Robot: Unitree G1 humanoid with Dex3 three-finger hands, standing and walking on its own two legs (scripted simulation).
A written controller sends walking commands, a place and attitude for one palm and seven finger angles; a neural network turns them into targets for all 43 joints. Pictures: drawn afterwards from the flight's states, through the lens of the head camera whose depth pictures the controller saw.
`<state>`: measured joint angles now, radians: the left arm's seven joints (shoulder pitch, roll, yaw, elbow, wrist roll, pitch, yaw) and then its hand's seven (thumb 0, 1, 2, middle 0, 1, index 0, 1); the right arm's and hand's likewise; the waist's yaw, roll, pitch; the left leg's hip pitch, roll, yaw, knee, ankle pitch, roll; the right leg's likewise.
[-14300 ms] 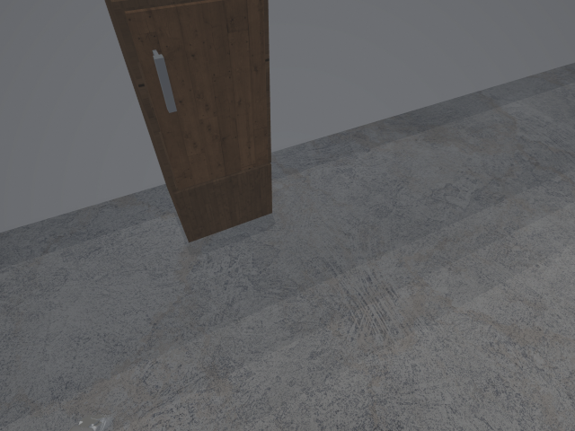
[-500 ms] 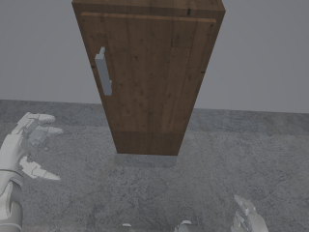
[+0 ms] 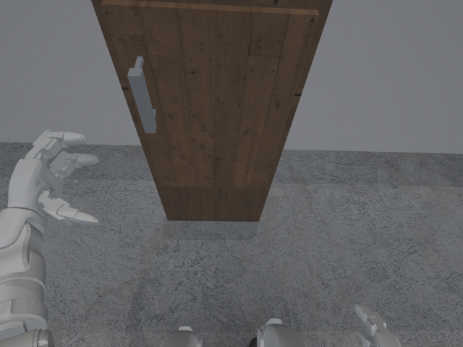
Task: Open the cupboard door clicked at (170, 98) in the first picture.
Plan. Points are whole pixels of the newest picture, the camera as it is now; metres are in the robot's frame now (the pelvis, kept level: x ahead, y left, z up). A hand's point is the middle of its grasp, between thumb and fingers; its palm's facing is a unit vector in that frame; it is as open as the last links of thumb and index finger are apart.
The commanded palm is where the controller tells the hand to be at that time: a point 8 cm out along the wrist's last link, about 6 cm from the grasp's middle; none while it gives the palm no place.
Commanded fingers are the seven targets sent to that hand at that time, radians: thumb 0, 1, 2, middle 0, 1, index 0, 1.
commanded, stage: move the hooked fingers beside the handle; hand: left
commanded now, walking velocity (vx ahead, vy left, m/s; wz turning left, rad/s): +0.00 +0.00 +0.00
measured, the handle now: (145, 96) +0.58 +0.20 +0.05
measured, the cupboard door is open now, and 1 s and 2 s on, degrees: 0 0 0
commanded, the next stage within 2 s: slide the fingers in behind the handle in 1.94 s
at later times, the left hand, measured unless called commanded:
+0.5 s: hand (92, 148) +0.43 +0.26 +0.06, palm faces +0.02 -1.00 -0.01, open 14.0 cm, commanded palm +0.41 +0.31 +0.06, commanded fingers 0.00 -0.50 0.30 -0.30 -1.20 -0.30 -1.20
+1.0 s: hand (103, 119) +0.50 +0.26 +0.06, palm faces +0.01 -1.00 -0.01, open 14.0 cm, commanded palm +0.49 +0.30 +0.05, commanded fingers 0.00 -0.50 0.30 -0.30 -1.20 -0.30 -1.20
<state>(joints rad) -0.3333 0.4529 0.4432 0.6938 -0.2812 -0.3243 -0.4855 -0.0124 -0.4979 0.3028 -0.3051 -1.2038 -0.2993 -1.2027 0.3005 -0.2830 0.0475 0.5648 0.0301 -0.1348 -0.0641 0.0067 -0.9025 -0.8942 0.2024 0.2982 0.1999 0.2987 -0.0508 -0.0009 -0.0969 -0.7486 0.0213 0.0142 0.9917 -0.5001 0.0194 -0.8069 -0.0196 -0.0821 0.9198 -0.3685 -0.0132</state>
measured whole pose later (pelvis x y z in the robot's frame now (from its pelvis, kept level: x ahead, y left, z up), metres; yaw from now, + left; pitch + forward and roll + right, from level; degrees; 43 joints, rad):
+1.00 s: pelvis +0.00 +0.01 -0.02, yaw -2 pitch +23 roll -3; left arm -0.89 0.70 0.52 1.21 -0.11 -0.38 -0.44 -0.01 -0.50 0.30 -0.31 -1.20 -0.30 -1.20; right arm 0.38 -0.29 0.07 0.60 0.00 0.05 -0.04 0.00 -0.90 -0.89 0.20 0.30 0.20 0.30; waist -0.18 0.00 -0.09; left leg -0.96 0.05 0.01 1.08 -0.52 0.03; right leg -1.01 0.00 -0.08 0.97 -0.36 -0.01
